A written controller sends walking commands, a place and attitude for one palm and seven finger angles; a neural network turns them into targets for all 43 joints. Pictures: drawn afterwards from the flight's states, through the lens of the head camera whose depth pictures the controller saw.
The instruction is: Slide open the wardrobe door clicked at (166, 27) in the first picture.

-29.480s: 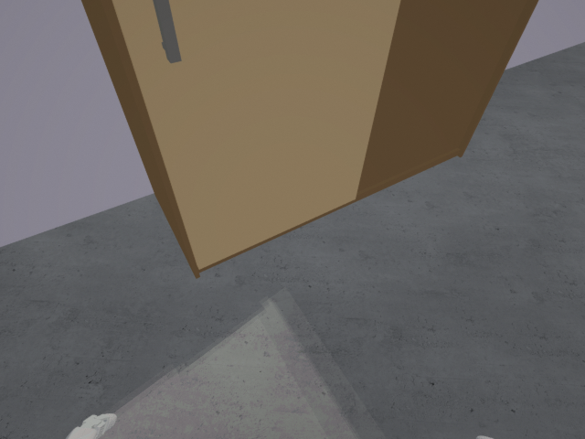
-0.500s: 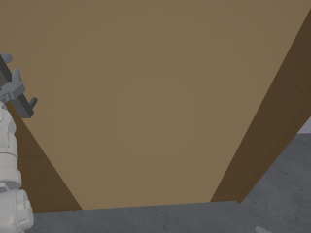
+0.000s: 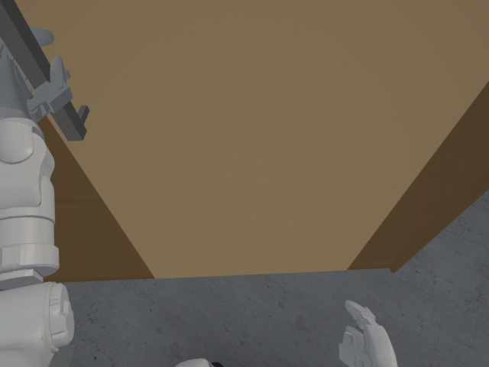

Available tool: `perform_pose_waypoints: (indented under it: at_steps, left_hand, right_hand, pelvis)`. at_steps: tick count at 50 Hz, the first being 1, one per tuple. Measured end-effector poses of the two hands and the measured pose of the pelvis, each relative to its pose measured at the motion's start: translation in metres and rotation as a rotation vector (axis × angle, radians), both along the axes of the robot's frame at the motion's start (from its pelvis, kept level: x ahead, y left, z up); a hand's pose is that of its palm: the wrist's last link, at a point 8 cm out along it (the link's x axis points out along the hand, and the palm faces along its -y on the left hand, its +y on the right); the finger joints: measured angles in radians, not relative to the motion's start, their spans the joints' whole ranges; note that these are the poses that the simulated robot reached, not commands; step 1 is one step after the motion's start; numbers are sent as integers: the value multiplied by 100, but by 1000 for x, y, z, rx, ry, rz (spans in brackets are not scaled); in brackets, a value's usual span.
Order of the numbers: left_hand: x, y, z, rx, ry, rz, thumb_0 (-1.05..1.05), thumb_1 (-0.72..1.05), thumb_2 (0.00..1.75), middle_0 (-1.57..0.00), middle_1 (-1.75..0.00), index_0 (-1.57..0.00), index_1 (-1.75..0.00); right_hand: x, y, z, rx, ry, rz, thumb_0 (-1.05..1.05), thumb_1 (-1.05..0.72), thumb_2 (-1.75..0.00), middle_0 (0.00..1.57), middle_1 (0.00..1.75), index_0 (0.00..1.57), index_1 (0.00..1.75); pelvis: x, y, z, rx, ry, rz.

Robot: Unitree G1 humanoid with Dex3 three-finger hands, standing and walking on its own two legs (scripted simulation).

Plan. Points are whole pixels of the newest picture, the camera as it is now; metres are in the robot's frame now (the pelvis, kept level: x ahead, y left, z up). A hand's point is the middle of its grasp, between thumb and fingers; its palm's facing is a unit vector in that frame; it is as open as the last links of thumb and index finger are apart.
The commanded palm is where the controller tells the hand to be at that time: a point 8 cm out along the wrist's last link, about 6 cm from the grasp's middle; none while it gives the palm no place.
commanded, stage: stop walking and hold the door there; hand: left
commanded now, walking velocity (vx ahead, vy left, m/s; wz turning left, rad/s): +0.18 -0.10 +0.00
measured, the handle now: (46, 64) +0.46 +0.31 +0.24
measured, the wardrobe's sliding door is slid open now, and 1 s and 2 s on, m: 0.55 0.55 0.54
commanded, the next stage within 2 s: loosen the grip on the handle in 0.90 s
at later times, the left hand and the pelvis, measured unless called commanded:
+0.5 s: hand (60, 86) +0.42 +0.28 +0.23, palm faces +0.43 -0.89 -0.14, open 5.9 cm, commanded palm +0.38 +0.32 +0.21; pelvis +0.01 +0.01 +0.01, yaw +0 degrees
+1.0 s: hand (60, 87) +0.42 +0.28 +0.23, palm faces +0.43 -0.89 -0.16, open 5.9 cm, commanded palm +0.38 +0.32 +0.22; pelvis +0.03 +0.01 +0.01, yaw +0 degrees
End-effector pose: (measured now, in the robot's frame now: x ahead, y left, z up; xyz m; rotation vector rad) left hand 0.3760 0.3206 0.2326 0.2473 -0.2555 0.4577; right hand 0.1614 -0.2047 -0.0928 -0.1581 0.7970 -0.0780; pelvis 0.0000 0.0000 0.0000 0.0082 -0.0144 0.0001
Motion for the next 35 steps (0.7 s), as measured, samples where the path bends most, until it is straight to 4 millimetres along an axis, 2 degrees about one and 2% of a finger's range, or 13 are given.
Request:
perform_pose_waypoints:
  at_steps: [5,10,14,21,28,35]
  left_hand:
    - [-1,0,1,-2,26,-7,-11,69,74,-45,-140,-30,-138]
    - [0,3,1,-28,4,-50,-10,68,76,-45,-140,-34,-139]
    - [1,4,0,-47,-10,-71,-9,67,78,-45,-140,-35,-139]
    - [0,2,1,-45,4,-50,-9,68,77,-45,-140,-33,-139]
    - [-1,0,2,-43,23,-35,-9,70,76,-45,-140,-31,-139]
    - [-1,1,2,-28,23,-34,-10,69,76,-45,-140,-32,-139]
  right_hand:
    - [-30,-3,-10,-12,72,-11,1,-90,-90,21,30,21,30]
    - [-57,-27,-7,-114,152,-51,1,-90,-90,21,30,21,30]
    - [-63,-44,3,-180,163,-98,1,-90,-90,21,30,20,30]
    - [-43,-50,14,-187,88,-109,1,-90,-90,20,30,20,30]
    - [-13,-41,18,-138,11,-94,1,-90,-90,20,30,20,30]
    - [2,-33,16,-114,4,-77,1,-90,-90,21,30,20,30]
  pelvis:
    - [-8,5,1,-26,-5,8]
    - [-2,12,1,-33,-13,25]
    - [5,17,3,-29,-13,10]
    - [9,15,7,-29,-9,2]
    - [13,11,7,-33,2,2]
    - [21,10,7,-29,10,3]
